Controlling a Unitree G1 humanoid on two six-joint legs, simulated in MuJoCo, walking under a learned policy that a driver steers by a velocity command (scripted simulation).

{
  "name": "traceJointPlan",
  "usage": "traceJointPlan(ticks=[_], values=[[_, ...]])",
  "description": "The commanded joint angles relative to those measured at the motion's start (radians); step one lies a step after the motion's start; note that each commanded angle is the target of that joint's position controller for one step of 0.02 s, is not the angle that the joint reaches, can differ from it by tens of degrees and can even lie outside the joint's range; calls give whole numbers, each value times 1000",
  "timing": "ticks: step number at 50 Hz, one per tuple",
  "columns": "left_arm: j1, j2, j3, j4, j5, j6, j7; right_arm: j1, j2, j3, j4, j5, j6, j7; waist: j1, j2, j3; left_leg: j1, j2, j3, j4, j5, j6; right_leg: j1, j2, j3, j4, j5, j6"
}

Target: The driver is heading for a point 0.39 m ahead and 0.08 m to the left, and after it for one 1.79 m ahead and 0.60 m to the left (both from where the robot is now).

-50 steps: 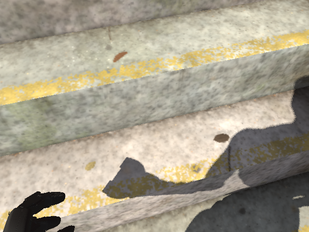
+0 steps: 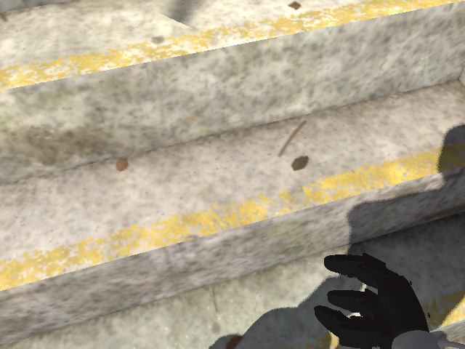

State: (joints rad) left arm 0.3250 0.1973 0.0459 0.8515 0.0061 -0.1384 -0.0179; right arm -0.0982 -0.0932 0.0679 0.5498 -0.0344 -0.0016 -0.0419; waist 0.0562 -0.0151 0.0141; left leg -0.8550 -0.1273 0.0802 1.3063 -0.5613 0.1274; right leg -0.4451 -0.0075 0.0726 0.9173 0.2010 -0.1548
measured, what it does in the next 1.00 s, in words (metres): climbs, turning left: right foot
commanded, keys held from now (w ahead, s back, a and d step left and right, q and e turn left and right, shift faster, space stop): w+shift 0.42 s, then w+q+shift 0.58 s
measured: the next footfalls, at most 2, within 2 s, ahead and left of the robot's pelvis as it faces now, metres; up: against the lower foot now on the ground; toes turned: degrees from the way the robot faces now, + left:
right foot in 0.68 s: +0.26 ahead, -0.28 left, +0.00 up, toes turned -2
left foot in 1.08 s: +0.17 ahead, -0.14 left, +0.01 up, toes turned +33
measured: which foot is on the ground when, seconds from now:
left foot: down 0.00-0.70, up 0.72-1.00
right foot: up 0.00-0.66, down 0.68-1.00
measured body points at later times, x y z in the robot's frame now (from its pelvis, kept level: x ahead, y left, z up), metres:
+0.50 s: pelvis +0.11 -0.05 +0.13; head +0.10 -0.02 +0.58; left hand +0.33 +0.13 +0.04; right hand +0.07 -0.29 +0.01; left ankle +0.07 +0.05 -0.61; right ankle +0.18 -0.18 -0.40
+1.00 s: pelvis +0.29 -0.15 +0.14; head +0.36 -0.15 +0.58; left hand +0.08 +0.03 +0.03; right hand +0.71 -0.13 +0.19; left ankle +0.18 -0.10 -0.37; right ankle +0.22 -0.30 -0.60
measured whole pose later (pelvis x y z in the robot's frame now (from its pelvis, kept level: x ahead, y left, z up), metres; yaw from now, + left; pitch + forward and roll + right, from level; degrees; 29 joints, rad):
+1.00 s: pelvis +0.29 -0.15 +0.14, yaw +22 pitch +8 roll +0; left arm 0.56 0.18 0.07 1.02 0.07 -0.15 0.08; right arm -0.36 -0.23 -0.04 0.44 -0.04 -0.01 0.02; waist 0.17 0.07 -0.04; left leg -0.83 -0.13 0.00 1.80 -0.48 0.11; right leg -0.11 -0.07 -0.22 0.31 -0.24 0.03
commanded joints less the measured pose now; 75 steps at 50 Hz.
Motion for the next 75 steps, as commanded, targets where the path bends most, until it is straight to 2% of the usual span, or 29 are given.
traceJointPlan(ticks=[1,5,11,24,30,33,35,36,37,39,46,49,52,53,54,55,56,57,59,62,64,66,67,68,69,70,72,73,75], values=[[-389,-94,-12,-351,67,13,7,26,-235,-150,12,-16,29,-24,-109,72,-178,393,298,-827,-743,-411,14,-663,185,289,1107,-192,19],[-42,-122,-58,-282,55,79,35,82,-41,-87,193,3,-45,5,90,52,15,125,258,-441,-796,-60,-37,-683,131,160,1212,-181,99],[-208,-51,-45,-309,-32,132,53,268,-191,-111,246,49,-115,-13,-5,27,5,261,311,-404,-977,-1,60,-746,45,7,907,-109,176],[-410,-39,-29,-308,41,90,-40,570,-178,-167,267,-14,-167,-37,-121,108,-28,821,409,-491,-1136,-26,159,-837,-102,-113,733,-261,108],[-337,-29,-45,-313,-8,69,-50,369,-227,-181,208,4,-136,-22,-35,191,-6,503,331,-326,-1256,287,167,-105,-80,-184,57,-458,51],[60,104,35,-213,-15,35,12,300,-271,-197,204,-1,-148,31,179,154,-200,609,211,-232,-607,1219,140,379,3,-211,-468,-275,64],[64,127,34,-140,32,3,14,254,-40,-140,113,2,-162,29,104,-41,-97,150,100,-245,6,441,67,579,-126,-132,-538,-22,177],[152,157,31,-112,69,20,12,293,53,-129,65,50,-170,9,36,-218,-211,-249,11,-280,440,231,8,845,-338,107,-271,824,180],[163,196,48,-125,101,42,18,351,-42,-146,29,54,-151,-17,39,-283,-391,-308,28,-241,862,239,-40,817,-503,359,-447,471,53],[41,62,16,-54,118,32,29,9,-8,-100,-82,21,-143,3,13,-172,-152,-555,49,-202,1050,272,-29,718,-361,214,-565,-248,-20],[383,57,31,162,91,-47,85,-258,-62,-85,-172,1,-39,42,106,-52,-201,-763,26,-179,904,-48,1,1232,-365,52,-438,881,-6],[190,53,26,91,57,-38,110,-214,-31,-52,-192,-4,10,82,-28,-48,-220,-177,68,-80,210,50,-32,866,-297,-129,-503,982,90],[8,175,50,-74,-39,-18,107,29,-202,-95,-121,-35,28,71,-112,-280,-258,555,72,-126,-772,159,-29,379,-183,-126,-242,1179,73],[-68,186,62,-131,-52,16,87,211,-269,-151,-8,-18,-1,85,-251,20,-316,876,61,-41,-1254,975,-25,325,-111,-212,177,864,132],[30,213,103,-145,-51,46,75,251,-290,-172,93,-1,11,92,-191,241,-184,1034,187,-129,-1537,1135,122,-55,89,-251,709,-610,161],[140,129,109,-175,0,56,99,171,-361,-183,158,-30,11,100,21,372,7,1175,299,-90,-1364,1612,98,-539,167,-242,1380,-995,141],[4,40,66,-264,-51,54,111,271,-425,-205,202,-49,11,65,-23,398,-138,1566,442,-109,-882,2484,128,-1037,148,-200,1781,-1202,149],[-139,51,33,-354,-52,28,107,342,-454,-223,246,-58,12,26,-67,312,-228,1803,500,-144,-751,2529,157,-1405,131,-172,1968,-1247,133],[-825,58,-55,-579,-7,-10,83,1006,-331,-206,428,-89,7,-36,-501,237,-379,2284,482,-302,-658,2744,108,-1703,69,-290,1928,-1233,139],[-873,59,-78,-638,-7,51,24,985,-357,-228,427,-57,-25,-117,-415,277,-531,2284,417,-417,-628,2876,126,-1551,51,-145,1799,-1281,173],[-919,13,-92,-629,6,84,-20,904,-335,-223,410,-44,-73,-145,-339,179,-439,1960,306,-480,-740,2766,101,-1217,68,-123,1215,-1257,181],[-741,-51,-116,-592,-18,91,-67,374,-269,-215,251,-18,-105,-127,-77,149,-364,1043,151,-429,-758,2620,-4,-159,117,-27,25,-1042,143],[-447,45,-59,-481,-49,106,-50,294,-250,-222,196,-3,-103,-109,33,58,-377,709,153,-552,-544,2035,-77,359,-29,230,-589,-648,116],[-260,64,-30,-294,-82,173,-25,347,-284,-238,195,-3,-92,-107,104,-314,-385,443,48,-468,-259,835,-137,762,-185,252,-975,80,87],[-270,109,-12,-167,-76,246,29,436,-297,-257,212,4,-81,-105,0,-520,-197,-50,-129,-390,269,-226,-151,1031,-355,212,-1100,409,-1],[-489,184,-1,-222,69,216,64,638,-270,-220,167,88,-67,-39,-169,-467,-448,-401,-95,-194,713,-323,-169,1327,-402,2,-481,1152,13],[-797,-23,-74,-250,140,187,48,805,-330,-226,286,103,-51,-57,-350,-395,42,-409,-138,-111,536,-432,-121,991,-189,-318,-807,879,232],[-783,-7,-71,-279,178,176,21,859,-300,-230,309,74,-26,-86,-386,-297,63,-256,-183,34,471,-545,-149,932,-162,-330,-942,1114,291],[-882,109,-25,-354,103,171,19,1022,-263,-232,315,29,7,-87,-516,-206,-43,101,-231,88,73,-479,-192,788,-80,-396,-799,1383,257]])
Keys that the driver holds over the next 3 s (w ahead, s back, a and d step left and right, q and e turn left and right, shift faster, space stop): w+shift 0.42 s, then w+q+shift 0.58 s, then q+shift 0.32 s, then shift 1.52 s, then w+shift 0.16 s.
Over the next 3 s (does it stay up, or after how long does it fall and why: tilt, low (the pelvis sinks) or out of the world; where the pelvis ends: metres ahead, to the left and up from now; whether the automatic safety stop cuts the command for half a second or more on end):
stays up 0.26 -0.35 0.12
